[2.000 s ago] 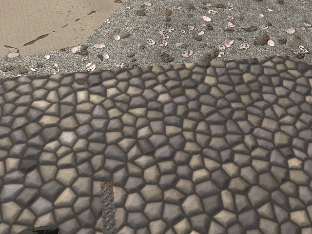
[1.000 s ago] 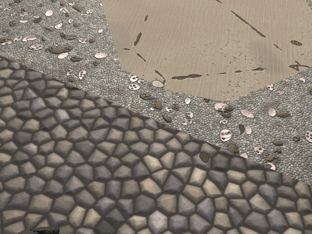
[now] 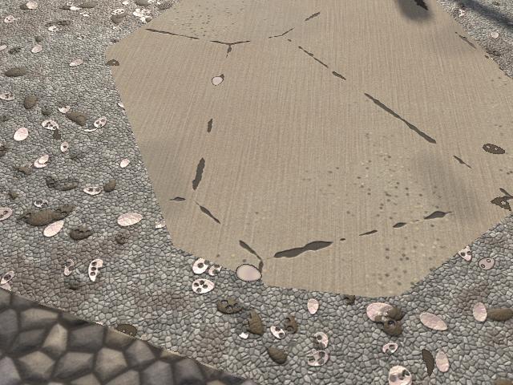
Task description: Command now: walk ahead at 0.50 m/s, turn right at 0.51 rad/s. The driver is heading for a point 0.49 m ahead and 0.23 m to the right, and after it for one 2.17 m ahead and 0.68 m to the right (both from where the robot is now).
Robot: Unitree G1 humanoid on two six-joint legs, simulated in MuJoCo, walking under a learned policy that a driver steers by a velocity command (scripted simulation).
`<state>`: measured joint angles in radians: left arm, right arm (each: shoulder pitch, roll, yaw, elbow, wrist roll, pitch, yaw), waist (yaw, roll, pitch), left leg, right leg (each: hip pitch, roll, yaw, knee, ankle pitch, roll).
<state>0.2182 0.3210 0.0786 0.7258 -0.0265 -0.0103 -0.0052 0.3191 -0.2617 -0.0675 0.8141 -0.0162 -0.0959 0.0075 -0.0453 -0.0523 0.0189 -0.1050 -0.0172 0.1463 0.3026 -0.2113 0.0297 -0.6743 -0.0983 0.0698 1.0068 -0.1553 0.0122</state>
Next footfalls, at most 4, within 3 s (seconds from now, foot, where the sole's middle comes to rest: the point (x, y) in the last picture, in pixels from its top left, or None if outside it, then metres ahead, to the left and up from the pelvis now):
0.24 right None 0.28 -0.15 -0.78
0.88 left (262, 332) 0.70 -0.03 -0.92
1.50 right None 0.42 -0.15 -0.78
2.00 left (254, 341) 0.67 -0.01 -0.92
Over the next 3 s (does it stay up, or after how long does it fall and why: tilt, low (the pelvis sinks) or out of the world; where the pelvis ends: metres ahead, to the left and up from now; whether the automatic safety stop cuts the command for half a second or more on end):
stays up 0.68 -0.13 -0.15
